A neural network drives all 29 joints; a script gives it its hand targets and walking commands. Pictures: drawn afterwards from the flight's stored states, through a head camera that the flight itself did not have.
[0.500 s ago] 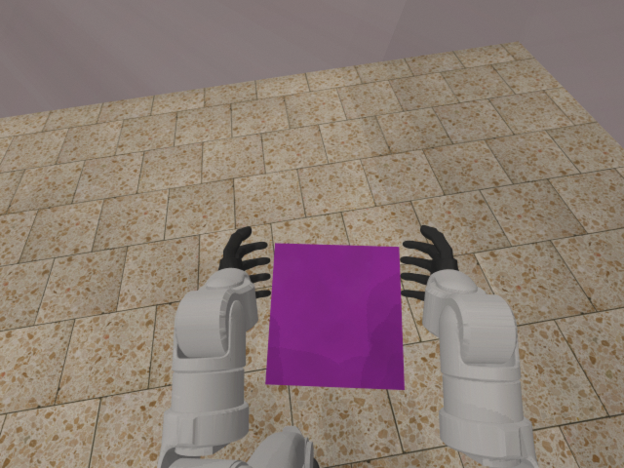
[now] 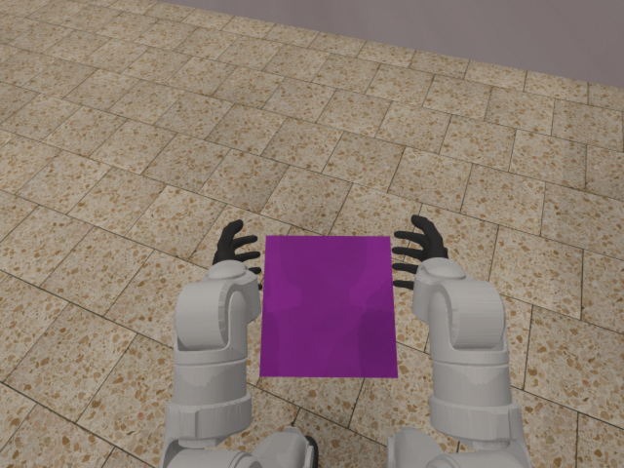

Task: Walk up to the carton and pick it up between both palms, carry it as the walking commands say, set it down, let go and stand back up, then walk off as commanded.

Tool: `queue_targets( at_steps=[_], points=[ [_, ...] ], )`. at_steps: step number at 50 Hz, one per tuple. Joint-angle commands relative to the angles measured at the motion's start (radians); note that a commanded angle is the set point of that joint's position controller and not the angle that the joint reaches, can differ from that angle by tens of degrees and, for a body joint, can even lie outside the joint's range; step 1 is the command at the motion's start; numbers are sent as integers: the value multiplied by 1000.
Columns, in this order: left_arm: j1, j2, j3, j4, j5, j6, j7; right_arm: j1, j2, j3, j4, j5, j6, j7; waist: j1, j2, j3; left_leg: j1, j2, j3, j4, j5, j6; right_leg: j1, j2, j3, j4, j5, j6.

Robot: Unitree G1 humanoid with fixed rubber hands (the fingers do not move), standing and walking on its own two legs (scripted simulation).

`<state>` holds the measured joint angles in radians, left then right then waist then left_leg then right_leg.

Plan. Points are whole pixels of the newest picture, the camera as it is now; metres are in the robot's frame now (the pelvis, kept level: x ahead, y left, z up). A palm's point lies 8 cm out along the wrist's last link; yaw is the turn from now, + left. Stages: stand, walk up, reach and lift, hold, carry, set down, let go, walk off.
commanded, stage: carry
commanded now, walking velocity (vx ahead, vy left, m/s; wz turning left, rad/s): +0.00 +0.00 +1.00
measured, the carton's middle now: (325, 310) +0.32 +0.02 -0.04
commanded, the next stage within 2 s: none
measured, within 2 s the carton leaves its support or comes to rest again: neither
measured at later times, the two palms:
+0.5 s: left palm (46, 414) +0.16 +0.29 +0.08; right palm (268, 296) +0.28 +0.08 +0.09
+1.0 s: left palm out of the picture +0.00 +0.33 +0.11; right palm (136, 370) +0.19 +0.19 +0.12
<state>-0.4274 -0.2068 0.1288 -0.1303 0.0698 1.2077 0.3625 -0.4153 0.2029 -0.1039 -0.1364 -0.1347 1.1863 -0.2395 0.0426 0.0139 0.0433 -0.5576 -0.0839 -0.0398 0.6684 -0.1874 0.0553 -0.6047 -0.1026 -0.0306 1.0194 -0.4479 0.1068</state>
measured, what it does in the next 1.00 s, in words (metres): steps on the spot, turning left: right foot, then left foot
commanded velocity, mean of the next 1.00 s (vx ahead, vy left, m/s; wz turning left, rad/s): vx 0.00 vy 0.00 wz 1.00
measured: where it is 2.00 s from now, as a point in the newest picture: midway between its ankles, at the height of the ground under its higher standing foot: outside the picture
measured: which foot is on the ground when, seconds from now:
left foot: down 0.00-0.12, up 0.14-0.42, down 0.44-0.82, up 0.84-1.00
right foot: up 0.00-0.10, down 0.12-0.44, up 0.46-0.78, down 0.80-1.00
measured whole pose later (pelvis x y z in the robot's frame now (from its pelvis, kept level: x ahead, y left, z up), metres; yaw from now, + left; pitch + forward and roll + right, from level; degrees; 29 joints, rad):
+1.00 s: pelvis -0.10 +0.01 +0.02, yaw +58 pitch +3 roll +3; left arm -0.44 -0.21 0.13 -0.11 0.17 1.23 0.20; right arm -0.44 0.21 -0.10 -0.18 -0.10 1.22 -0.36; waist -0.07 -0.01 0.01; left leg -0.57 -0.02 0.06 0.99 -0.43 -0.08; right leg -0.31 -0.19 -0.16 0.57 -0.28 0.04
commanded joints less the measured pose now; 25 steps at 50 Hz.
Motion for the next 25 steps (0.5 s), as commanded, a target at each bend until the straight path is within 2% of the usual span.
queue_targets(
  at_steps=[1, 3, 4, 5, 6, 7, 8, 9, 10, 11, 12, 13, 14, 16, 20, 21, 22, 23, 24, 25],
  points=[
    [-457, -1062, -604, -47, -431, 0, -473, -350, 1050, 588, -97, 411, 0, 294, -60, 124, -517, 391, 275, -406, -250, 80, 106, 62, 37, 31, -93, 10, -22],
    [-434, -1052, -595, -43, -420, 4, -476, -333, 1050, 597, -90, 413, 8, 299, -56, 135, -512, 375, 261, -435, -263, 98, 86, 147, 68, 38, -207, 0, -37],
    [-423, -1051, -592, -41, -415, 5, -479, -332, 1050, 602, -87, 413, 11, 302, -51, 145, -507, 341, 241, -428, -262, 116, 62, 225, 81, 41, -296, -3, -48],
    [-415, -1054, -590, -41, -409, 5, -482, -330, 1050, 609, -84, 413, 14, 305, -42, 143, -503, 263, 199, -375, -243, 137, 15, 368, 85, 40, -450, 20, -66],
    [-404, -1051, -588, -41, -398, 4, -486, -319, 1048, 621, -81, 412, 16, 309, -31, 68, -497, 126, 113, -247, -175, 110, -71, 571, 7, 91, -689, 51, -93],
    [-386, -1051, -589, -36, -384, -7, -488, -343, 1066, 646, -113, 430, 24, 315, -38, -290, -481, -137, -69, -15, 65, -202, -140, 715, -330, 446, -786, 149, -220],
    [-386, -1068, -593, -73, -393, -9, -490, -414, 1054, 668, -158, 446, 22, 316, -48, -426, -420, -221, 47, 44, 379, -435, -118, 612, -516, 478, -717, 467, -321],
    [-390, -1075, -600, -82, -393, 2, -493, -433, 1047, 667, -151, 440, 21, 319, -59, -220, -413, -166, 98, 17, 472, -375, -106, 562, -442, 328, -655, 623, -295],
    [-400, -1060, -608, -124, -384, 0, -492, -410, 1067, 674, -126, 447, 26, 324, -64, -116, -405, -141, 100, 39, 486, -308, -105, 557, -357, 188, -601, 719, -246],
    [-409, -1029, -596, -140, -370, -2, -489, -384, 1077, 674, -94, 462, 34, 330, -61, -136, -395, -146, 102, 54, 465, -246, -109, 601, -283, 74, -557, 777, -207],
    [-408, -1011, -587, -133, -356, -2, -485, -368, 1075, 679, -72, 480, 38, 335, -58, -191, -394, -146, 89, 87, 431, -221, -121, 628, -239, -13, -523, 851, -191],
    [-400, -1001, -576, -123, -343, -3, -483, -367, 1066, 684, -63, 490, 39, 338, -49, -215, -394, -125, 74, 124, 386, -232, -131, 633, -220, -68, -504, 876, -183],
    [-392, -992, -567, -108, -333, -2, -481, -369, 1054, 678, -54, 492, 42, 340, -41, -234, -384, -110, 73, 147, 338, -251, -139, 633, -227, -94, -496, 880, -181],
    [-385, -982, -559, -73, -317, 1, -476, -372, 1046, 659, -13, 486, 52, 341, -28, -235, -366, -44, 84, 173, 219, -264, -143, 598, -272, -125, -476, 867, -172],
    [-421, -995, -551, -15, -297, 8, -469, -390, 1063, 618, 97, 470, 74, 350, -6, -281, -363, 117, 61, 231, 16, -222, -129, 525, -345, -165, -386, 711, -103],
    [-439, -1003, -548, 1, -297, 11, -468, -382, 1074, 602, 129, 464, 74, 351, -15, -227, -375, 207, 55, 214, -87, -147, -124, 478, -330, -198, -288, 629, -67],
    [-466, -1008, -548, 16, -302, 14, -468, -384, 1086, 582, 154, 459, 71, 353, -35, -110, -384, 322, 73, 144, -195, -57, -114, 368, -298, -211, -144, 464, -34],
    [-497, -1013, -548, 35, -312, 20, -467, -364, 1088, 552, 201, 445, 66, 355, -46, 167, -372, 488, 292, -207, -230, 277, -34, 45, -192, -192, 55, -47, 14],
    [-530, -1032, -560, 39, -340, 26, -473, -327, 1080, 526, 225, 419, 54, 354, -60, 376, -395, 543, 471, -494, -218, 638, 109, -162, -69, -90, 178, -379, 42],
    [-585, -1062, -586, 24, -376, 21, -476, -375, 1087, 521, 181, 428, 46, 347, -64, 242, -420, 569, 419, -447, -158, 669, 130, -157, -81, 19, 214, -326, 47]
  ],
)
